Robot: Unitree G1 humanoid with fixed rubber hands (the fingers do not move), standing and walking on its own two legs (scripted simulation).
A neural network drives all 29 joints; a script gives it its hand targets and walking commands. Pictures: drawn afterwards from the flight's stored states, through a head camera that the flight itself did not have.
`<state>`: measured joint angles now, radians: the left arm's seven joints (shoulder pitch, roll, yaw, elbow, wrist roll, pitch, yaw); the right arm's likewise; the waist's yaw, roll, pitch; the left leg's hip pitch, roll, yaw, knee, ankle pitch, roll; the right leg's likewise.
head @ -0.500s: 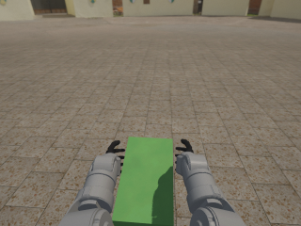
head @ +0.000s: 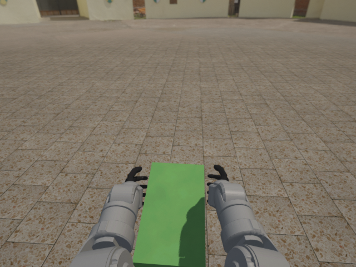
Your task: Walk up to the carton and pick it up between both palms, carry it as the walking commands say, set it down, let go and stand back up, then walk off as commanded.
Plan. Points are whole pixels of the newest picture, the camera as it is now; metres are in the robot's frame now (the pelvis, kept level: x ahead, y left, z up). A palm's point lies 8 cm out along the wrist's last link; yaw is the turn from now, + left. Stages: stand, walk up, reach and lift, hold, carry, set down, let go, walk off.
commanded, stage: hold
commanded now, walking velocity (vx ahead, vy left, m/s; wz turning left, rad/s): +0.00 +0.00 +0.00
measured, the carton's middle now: (175, 222) +0.30 +0.00 -0.03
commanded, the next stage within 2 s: carry in 0.30 s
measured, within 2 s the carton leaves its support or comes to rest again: neither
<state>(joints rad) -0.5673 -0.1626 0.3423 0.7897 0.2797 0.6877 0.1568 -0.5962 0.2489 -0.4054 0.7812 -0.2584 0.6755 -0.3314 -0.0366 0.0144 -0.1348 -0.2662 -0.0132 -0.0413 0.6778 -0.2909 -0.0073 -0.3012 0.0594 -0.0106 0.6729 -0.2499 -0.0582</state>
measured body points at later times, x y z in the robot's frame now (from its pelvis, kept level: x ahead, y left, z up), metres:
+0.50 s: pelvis +0.00 +0.01 +0.00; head -0.06 +0.00 +0.45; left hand +0.35 +0.12 +0.08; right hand +0.34 -0.11 +0.09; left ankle +0.06 +0.13 -0.72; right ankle +0.07 -0.08 -0.71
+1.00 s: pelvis -0.01 -0.07 -0.01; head -0.01 -0.07 +0.44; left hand +0.33 +0.01 +0.08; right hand +0.32 -0.21 +0.10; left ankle +0.06 +0.13 -0.72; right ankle +0.05 -0.12 -0.72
